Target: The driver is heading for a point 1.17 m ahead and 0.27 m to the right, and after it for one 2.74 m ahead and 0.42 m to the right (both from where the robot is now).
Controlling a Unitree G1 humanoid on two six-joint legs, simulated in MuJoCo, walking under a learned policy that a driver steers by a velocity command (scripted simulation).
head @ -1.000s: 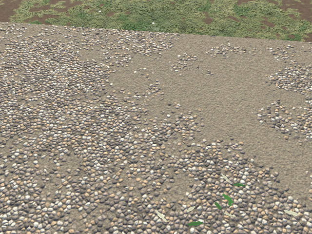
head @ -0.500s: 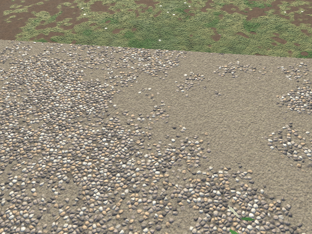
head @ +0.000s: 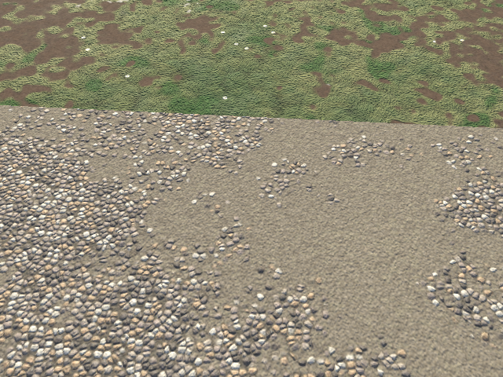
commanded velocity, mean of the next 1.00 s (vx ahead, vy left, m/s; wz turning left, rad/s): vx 0.18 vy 0.00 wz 0.00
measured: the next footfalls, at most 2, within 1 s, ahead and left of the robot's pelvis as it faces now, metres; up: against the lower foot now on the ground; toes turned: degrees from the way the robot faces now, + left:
right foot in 0.28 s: +0.33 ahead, -0.16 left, +0.00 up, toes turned -1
left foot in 0.62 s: +0.30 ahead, +0.07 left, +0.00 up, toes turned +1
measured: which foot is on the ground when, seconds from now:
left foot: down 0.00-0.30, up 0.32-0.60, down 0.62-1.00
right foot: up 0.00-0.26, down 0.28-1.00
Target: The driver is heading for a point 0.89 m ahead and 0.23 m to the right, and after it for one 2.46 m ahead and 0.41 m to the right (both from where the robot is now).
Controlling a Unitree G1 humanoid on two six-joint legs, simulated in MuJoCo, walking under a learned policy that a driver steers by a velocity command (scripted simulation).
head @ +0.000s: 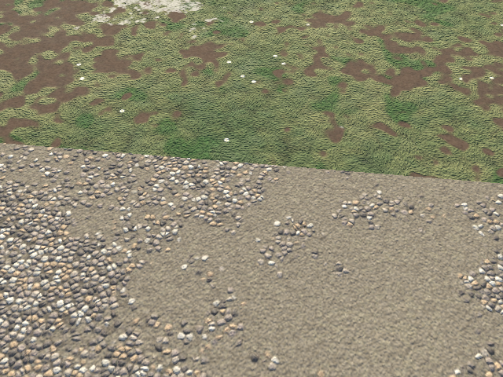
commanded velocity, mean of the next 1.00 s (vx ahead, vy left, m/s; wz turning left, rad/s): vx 0.22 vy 0.00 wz -0.38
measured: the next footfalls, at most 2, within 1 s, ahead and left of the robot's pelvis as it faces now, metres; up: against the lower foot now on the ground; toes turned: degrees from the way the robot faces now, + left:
left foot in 0.36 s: +0.22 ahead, +0.18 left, +0.00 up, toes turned -3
right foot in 0.86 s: +0.30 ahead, -0.07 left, +0.00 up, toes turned -23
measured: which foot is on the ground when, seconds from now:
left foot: down 0.00-0.10, up 0.12-0.34, down 0.36-0.86, up 0.88-1.00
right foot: down 0.00-0.36, up 0.38-0.84, down 0.86-1.00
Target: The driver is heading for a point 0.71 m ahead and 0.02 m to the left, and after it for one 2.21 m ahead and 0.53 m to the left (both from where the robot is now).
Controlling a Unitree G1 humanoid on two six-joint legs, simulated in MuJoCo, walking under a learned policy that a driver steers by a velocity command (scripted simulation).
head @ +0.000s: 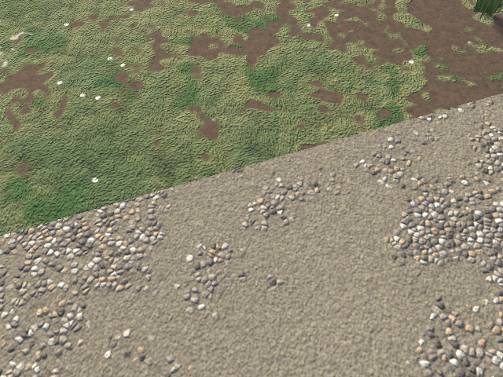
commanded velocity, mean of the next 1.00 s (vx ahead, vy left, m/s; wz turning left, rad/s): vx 0.15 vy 0.00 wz -0.23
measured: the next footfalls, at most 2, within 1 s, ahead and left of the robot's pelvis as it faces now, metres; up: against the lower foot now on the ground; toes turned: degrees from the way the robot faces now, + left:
left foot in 0.28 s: +0.10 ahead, +0.14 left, +0.00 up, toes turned -12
right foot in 0.62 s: +0.01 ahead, -0.10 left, +0.00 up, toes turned -9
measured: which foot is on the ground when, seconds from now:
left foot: up 0.00-0.26, down 0.28-0.62, up 0.64-0.96, down 0.98-1.00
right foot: down 0.00-0.28, up 0.30-0.60, down 0.62-0.98, up 1.00-1.00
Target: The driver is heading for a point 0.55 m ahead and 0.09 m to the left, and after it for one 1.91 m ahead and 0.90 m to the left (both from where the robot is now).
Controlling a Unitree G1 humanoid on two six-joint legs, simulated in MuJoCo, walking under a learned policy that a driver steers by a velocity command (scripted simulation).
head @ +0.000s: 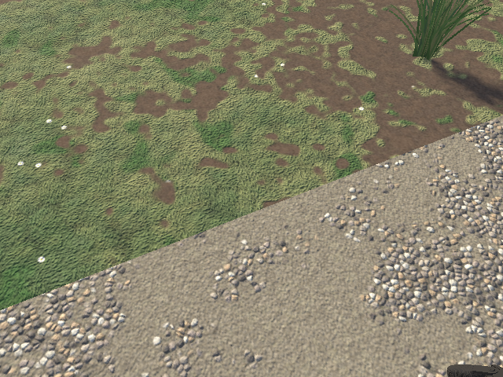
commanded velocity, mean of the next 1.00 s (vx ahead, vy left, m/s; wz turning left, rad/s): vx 0.40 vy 0.00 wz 0.17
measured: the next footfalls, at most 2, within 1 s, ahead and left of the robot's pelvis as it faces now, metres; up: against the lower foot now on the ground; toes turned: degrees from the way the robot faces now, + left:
right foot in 0.54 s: +0.46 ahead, -0.12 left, +0.00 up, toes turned -1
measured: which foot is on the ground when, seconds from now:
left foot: down 0.00-0.56, up 0.58-1.00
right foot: up 0.00-0.52, down 0.54-1.00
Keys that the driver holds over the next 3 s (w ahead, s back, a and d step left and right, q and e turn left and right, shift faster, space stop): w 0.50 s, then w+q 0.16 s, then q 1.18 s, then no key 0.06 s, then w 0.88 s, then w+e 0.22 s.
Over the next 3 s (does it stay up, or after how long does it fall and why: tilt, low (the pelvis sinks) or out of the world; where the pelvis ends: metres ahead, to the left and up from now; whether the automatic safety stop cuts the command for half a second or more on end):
stays up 0.86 0.32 0.00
